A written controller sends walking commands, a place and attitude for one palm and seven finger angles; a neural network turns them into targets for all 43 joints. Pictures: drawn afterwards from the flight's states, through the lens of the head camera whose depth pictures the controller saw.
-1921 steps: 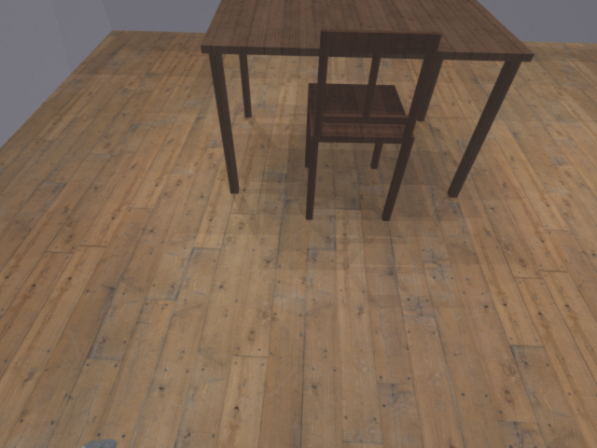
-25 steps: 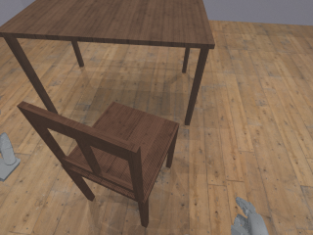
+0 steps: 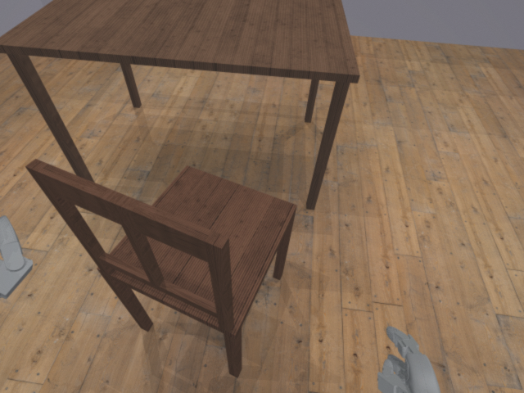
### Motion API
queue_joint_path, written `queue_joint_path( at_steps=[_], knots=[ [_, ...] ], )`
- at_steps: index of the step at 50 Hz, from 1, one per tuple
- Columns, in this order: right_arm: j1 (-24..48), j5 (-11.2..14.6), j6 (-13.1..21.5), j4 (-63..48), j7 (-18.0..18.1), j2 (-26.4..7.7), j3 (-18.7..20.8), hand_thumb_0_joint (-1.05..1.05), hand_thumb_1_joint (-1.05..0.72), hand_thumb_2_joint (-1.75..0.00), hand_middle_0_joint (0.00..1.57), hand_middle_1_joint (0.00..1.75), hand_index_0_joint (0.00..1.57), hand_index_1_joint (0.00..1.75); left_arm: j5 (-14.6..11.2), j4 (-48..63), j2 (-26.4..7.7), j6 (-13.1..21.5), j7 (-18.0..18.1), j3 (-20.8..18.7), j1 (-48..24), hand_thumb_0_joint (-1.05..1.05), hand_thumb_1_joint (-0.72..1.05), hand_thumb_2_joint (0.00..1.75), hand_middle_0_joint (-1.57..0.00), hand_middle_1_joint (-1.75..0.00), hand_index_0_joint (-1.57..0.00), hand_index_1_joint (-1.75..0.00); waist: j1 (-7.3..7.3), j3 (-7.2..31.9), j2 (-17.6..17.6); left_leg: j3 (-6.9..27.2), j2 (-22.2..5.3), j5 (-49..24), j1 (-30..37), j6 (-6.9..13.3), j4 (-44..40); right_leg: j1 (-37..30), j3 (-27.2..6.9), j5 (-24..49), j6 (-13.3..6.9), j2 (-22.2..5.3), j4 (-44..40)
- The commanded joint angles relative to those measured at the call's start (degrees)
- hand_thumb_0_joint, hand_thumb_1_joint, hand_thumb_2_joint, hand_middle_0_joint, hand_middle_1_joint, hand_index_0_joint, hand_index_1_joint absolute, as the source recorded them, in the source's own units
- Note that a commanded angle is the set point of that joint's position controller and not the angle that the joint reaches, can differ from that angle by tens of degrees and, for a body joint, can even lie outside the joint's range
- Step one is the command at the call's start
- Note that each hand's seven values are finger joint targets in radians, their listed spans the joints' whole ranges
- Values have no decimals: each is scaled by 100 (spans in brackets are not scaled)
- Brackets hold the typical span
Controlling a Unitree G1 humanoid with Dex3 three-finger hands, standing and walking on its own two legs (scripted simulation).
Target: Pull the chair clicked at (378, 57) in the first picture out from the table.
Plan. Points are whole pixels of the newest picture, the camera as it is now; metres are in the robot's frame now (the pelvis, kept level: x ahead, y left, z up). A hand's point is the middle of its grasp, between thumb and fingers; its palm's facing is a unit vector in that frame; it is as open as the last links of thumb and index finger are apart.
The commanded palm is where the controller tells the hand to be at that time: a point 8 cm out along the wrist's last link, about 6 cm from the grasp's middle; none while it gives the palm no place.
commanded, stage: step back with the hand held close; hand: left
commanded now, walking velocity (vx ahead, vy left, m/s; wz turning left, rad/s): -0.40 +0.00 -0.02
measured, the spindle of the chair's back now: (145, 255) +0.37 +0.25 -0.09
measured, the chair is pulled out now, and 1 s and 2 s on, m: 0.54 0.54 0.54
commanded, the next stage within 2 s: stop stepping back and stand still in 0.48 s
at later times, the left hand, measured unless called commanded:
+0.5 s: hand out of the picture +0.11 +0.23 +0.18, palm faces +0.41 -0.81 -0.42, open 7.4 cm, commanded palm +0.05 +0.28 +0.19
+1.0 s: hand out of the picture +0.02 +0.25 +0.18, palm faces +0.43 -0.82 -0.37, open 7.4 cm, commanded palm -0.03 +0.30 +0.19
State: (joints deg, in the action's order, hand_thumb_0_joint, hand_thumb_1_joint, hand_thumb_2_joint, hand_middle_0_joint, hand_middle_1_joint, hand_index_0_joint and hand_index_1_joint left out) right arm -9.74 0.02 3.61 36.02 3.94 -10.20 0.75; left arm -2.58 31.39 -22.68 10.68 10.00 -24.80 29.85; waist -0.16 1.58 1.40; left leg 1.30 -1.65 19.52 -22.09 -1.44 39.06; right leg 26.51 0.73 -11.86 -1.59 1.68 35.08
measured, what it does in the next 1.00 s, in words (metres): walks backwards: right foot, then left foot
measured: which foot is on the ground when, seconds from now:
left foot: down 0.00-0.38, up 0.40-0.58, down 0.60-1.00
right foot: down 0.00-0.16, up 0.18-0.34, down 0.36-0.60, up 0.62-0.74, down 0.76-1.00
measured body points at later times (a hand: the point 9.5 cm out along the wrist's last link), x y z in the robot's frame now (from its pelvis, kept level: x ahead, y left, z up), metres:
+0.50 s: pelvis -0.10 -0.01 +0.01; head -0.08 +0.00 +0.46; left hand +0.08 +0.27 +0.21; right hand +0.08 -0.24 -0.07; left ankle -0.10 +0.12 -0.67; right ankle -0.03 -0.12 -0.72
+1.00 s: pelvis -0.18 +0.00 +0.01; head -0.23 +0.02 +0.46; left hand -0.01 +0.30 +0.20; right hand -0.05 -0.25 -0.07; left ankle -0.12 +0.12 -0.72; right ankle -0.12 -0.12 -0.71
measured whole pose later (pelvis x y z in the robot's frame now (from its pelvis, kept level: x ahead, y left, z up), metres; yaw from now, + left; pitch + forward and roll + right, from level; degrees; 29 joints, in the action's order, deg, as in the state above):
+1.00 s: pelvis -0.18 +0.00 +0.01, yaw -2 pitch -3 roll -1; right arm -15.8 0.5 5.7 37.8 4.1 -12.1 -0.5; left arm -1.0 27.0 -22.2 8.7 9.8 -21.8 29.6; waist -2.0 3.5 1.0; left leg -1.0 -1.8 16.3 -18.3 1.2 34.8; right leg 20.4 0.6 -21.4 0.2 0.6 38.4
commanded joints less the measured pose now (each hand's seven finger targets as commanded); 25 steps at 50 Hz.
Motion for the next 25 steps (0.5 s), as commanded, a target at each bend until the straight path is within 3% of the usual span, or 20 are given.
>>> queue_joint_path(
  at_steps=[1, 3, 4, 6, 7, 8, 9, 10, 11, 12, 13, 15, 16, 17, 18, 19, 20, 21, 23, 25],
  knots=[
    [416, 41, 183, -922, -4, -692, 404, 0, -90, -90, 20, 30, 20, 30, -73, 1169, -1218, 332, 107, -653, 247, 0, 90, 90, -20, -30, -20, -30, 85, 1154, 833, 150, 156, 1330, -468, 98, 1611, -1282, -2244, 1762, -991, -2457, -1798],
    [516, 48, 31, -1029, -5, -583, 255, 0, -90, -90, 20, 30, 20, 30, -15, 1150, -1229, 276, 125, -827, 573, 0, 90, 90, -20, -30, -20, -30, 65, 1183, 870, 103, -16, 1107, -243, 114, 1221, -1190, -1635, 1947, -899, -2054, -1537],
    [570, 48, -30, -991, 19, -614, 196, 0, -90, -90, 20, 30, 20, 30, -18, 1065, -1297, 292, 123, -945, 684, 0, 90, 90, -20, -30, -20, -30, 23, 1184, 602, 73, -104, 846, 76, 121, 322, -1081, -1388, 2270, -741, -1870, -1296],
    [403, 20, -87, -938, 96, -674, 134, 0, -90, -90, 20, 30, 20, 30, -56, 1598, -1276, 461, 95, -819, 462, 0, 90, 90, -20, -30, -20, -30, -118, 1122, -173, -244, -151, -368, 795, 223, -1546, -884, -770, 1568, -167, -1244, -700],
    [489, -8, 7, -944, 142, -832, 218, 0, -90, -90, 20, 30, 20, 30, -69, 1791, -1321, 556, 103, -807, 233, 0, 90, 90, -20, -30, -20, -30, -66, 876, -921, 634, -983, -1173, 687, 555, -1913, -562, -437, 817, 154, -700, -91],
    [548, -24, 161, -965, 152, -848, 279, 0, -90, -90, 20, 30, 20, 30, -71, 1808, -1322, 566, 134, -843, 98, 0, 90, 90, -20, -30, -20, -30, -42, 786, -1623, 1119, -1747, -1990, 392, 843, -1884, -333, -168, -567, 333, -211, 746],
    [496, 46, 302, -893, 145, -767, 320, 0, -90, -90, 20, 30, 20, 30, -151, 1532, -1164, 549, 130, -723, 262, 0, 90, 90, -20, -30, -20, -30, -85, 913, -1617, 951, -1922, -1794, 177, 920, -2032, -330, -271, -1518, 286, -83, 1549],
    [476, -84, 402, -901, 158, -790, 350, 0, -90, -90, 20, 30, 20, 30, -157, 1467, -1169, 471, 156, -849, 154, 0, 90, 90, -20, -30, -20, -30, -67, 675, -1742, 1095, -1992, -2348, -114, 1045, -1938, -144, -392, -1674, 255, -62, 2071],
    [380, -140, 451, -743, 135, -766, 385, 0, -90, -90, 20, 30, 20, 30, -167, 1399, -1067, 423, 139, -782, 105, 0, 90, 90, -20, -30, -20, -30, -62, 546, -1658, 891, -1933, -3468, 197, 1039, -1612, 49, -486, -1592, 241, -131, 1963],
    [330, -123, 504, -665, 89, -755, 392, 0, -90, -90, 20, 30, 20, 30, -139, 1287, -960, 389, 111, -657, 65, 0, 90, 90, -20, -30, -20, -30, -23, 615, -1486, 675, -1823, -4048, 654, 946, -1358, 74, -413, -1513, 257, -179, 1473],
    [292, -76, 550, -646, 34, -783, 395, 0, -90, -90, 20, 30, 20, 30, -93, 1171, -818, 359, 86, -490, 26, 0, 90, 90, -20, -30, -20, -30, 16, 640, -1478, 453, -1706, -4124, 932, 799, -1225, -27, -260, -1280, 263, -208, 892],
    [326, -40, 614, -668, -16, -851, 341, 0, -90, -90, 20, 30, 20, 30, -34, 1191, -749, 354, 32, -281, -174, 0, 90, 90, -20, -30, -20, -30, 61, 552, -1320, 343, -1604, -3524, 824, 610, -1060, -555, -63, -505, 268, -294, -188],
    [403, -38, 619, -693, -32, -879, 305, 0, -90, -90, 20, 30, 20, 30, -8, 1099, -792, 352, 3, -269, -260, 0, 90, 90, -20, -30, -20, -30, 98, 449, -1143, 309, -1528, -2716, 440, 534, -988, -922, -31, -49, 268, -339, -626],
    [488, -32, 626, -743, -36, -903, 271, 0, -90, -90, 20, 30, 20, 30, 22, 1074, -896, 370, -18, -322, -421, 0, 90, 90, -20, -30, -20, -30, 132, 289, -723, 169, -1294, -1657, -48, 412, -739, -1150, -127, 656, 208, -513, -1041],
    [519, -24, 615, -809, -30, -830, 240, 0, -90, -90, 20, 30, 20, 30, 42, 1061, -1104, 401, -18, -416, -599, 0, 90, 90, -20, -30, -20, -30, 73, 220, 242, -272, -715, -101, -499, 168, -105, -971, -1072, 1262, -91, -1228, -1449],
    [432, -50, 616, -776, -22, -768, 255, 0, -90, -90, 20, 30, 20, 30, 4, 908, -1253, 352, 1, -562, -620, 0, 90, 90, -20, -30, -20, -30, 92, 221, 1129, -474, 8, 1154, -708, -32, 810, -437, -2255, 750, -633, -2103, -2159],
    [477, -8, 536, -697, -48, -760, 374, 0, -90, -90, 20, 30, 20, 30, -45, 857, -1212, 244, 40, -481, -386, 0, 90, 90, -20, -30, -20, -30, 224, 597, 1301, -109, 102, 1369, -544, 18, 2143, -426, -2676, -443, -876, -2508, -2619],
    [530, -55, 447, -739, -69, -672, 283, 0, -90, -90, 20, 30, 20, 30, 11, 879, -1248, 205, 66, -549, -122, 0, 90, 90, -20, -30, -20, -30, 161, 796, 965, 48, 27, 937, -705, -8, 2587, -779, -2258, -264, -968, -2330, -2350],
    [566, -33, 291, -841, -43, -514, 134, 0, -90, -90, 20, 30, 20, 30, 16, 991, -1175, 307, 72, -692, 171, 0, 90, 90, -20, -30, -20, -30, 50, 945, 632, -44, -110, 765, -416, -47, 1846, -936, -1295, 999, -825, -1816, -1696],
    [572, -9, 208, -932, 24, -542, 62, 0, -90, -90, 20, 30, 20, 30, 7, 1106, -1196, 368, 66, -747, 252, 0, 90, 90, -20, -30, -20, -30, 26, 854, 635, -155, -107, 854, 96, 54, 512, -768, -1118, 994, -583, -1587, -1612]
  ],
)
